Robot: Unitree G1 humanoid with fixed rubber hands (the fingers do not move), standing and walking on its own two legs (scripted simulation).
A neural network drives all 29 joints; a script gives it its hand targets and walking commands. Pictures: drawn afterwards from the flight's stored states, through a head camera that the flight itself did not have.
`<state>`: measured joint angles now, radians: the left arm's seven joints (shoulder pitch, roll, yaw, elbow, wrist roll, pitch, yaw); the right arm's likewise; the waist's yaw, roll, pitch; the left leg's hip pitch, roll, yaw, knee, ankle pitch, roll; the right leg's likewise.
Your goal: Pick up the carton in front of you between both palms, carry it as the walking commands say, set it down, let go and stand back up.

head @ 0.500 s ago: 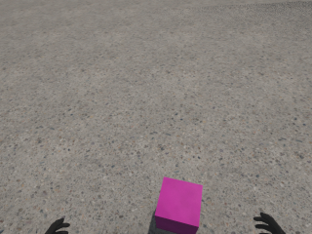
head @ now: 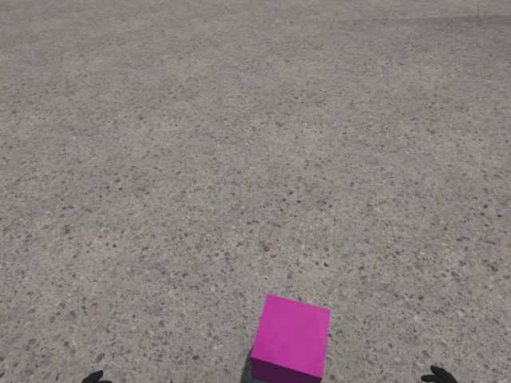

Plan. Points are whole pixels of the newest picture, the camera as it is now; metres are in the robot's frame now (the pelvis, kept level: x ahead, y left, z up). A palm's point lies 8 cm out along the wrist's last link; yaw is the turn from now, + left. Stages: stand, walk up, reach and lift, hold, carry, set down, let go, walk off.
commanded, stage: stand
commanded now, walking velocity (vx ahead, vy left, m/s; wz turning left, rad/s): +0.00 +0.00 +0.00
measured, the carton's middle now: (290, 345) +0.39 -0.08 -0.65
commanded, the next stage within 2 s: none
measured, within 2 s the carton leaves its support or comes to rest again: neither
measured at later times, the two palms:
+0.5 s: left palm out of the picture +0.08 +0.31 -0.09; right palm out of the picture +0.08 -0.30 -0.10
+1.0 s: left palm out of the picture +0.07 +0.31 -0.09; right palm out of the picture +0.07 -0.30 -0.10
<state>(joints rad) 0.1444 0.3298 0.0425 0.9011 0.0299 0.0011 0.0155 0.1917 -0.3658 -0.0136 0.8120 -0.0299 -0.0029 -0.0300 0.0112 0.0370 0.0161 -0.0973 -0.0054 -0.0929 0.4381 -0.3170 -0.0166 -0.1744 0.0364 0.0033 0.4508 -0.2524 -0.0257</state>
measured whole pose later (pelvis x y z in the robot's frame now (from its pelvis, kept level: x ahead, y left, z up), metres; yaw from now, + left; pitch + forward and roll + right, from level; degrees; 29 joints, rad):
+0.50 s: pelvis -0.02 +0.00 +0.00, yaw +0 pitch -2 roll +0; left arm 0.12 0.36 0.03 1.01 0.02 0.00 0.01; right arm 0.18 -0.38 0.00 0.93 -0.02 -0.01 -0.02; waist 0.01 0.03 0.02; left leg -0.07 -0.01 -0.08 0.38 -0.26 -0.01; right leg -0.15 0.03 0.01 0.39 -0.20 -0.02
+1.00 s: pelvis -0.02 +0.00 +0.01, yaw -1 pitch -2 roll +0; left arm 0.10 0.37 0.02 1.05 0.01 -0.01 0.01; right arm 0.15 -0.39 0.00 0.99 -0.02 -0.01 -0.02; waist 0.01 0.02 0.03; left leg -0.07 -0.01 -0.08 0.35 -0.24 -0.01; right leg -0.15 0.02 0.02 0.37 -0.18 -0.02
